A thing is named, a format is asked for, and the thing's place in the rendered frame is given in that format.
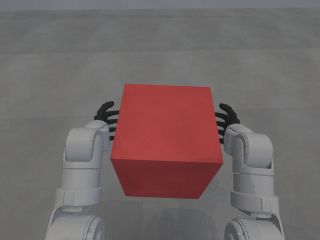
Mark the left robot upper arm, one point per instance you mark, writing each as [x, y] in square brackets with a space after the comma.
[77, 227]

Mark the right robot upper arm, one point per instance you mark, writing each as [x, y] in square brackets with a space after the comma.
[251, 229]

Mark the robot left hand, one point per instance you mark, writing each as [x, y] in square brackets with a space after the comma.
[102, 115]

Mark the left robot forearm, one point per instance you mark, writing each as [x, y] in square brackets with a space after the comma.
[80, 175]

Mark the right robot forearm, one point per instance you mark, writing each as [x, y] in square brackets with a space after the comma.
[253, 167]

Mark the carton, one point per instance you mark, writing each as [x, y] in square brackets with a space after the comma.
[166, 142]

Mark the robot right hand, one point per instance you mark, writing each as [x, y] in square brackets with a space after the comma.
[230, 119]

